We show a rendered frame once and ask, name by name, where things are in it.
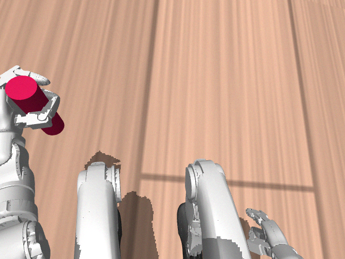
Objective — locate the right robot foot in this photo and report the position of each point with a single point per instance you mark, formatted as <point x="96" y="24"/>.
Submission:
<point x="182" y="225"/>

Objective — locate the can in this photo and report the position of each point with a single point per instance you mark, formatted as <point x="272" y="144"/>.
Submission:
<point x="27" y="94"/>

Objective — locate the right robot arm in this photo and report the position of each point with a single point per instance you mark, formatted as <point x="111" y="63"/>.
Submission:
<point x="284" y="251"/>

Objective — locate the left robot hand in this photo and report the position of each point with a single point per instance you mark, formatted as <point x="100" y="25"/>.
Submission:
<point x="12" y="117"/>

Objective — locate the left robot arm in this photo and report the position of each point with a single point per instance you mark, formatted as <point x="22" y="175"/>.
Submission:
<point x="21" y="235"/>

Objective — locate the right robot hand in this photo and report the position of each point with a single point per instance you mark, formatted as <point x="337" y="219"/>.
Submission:
<point x="268" y="237"/>

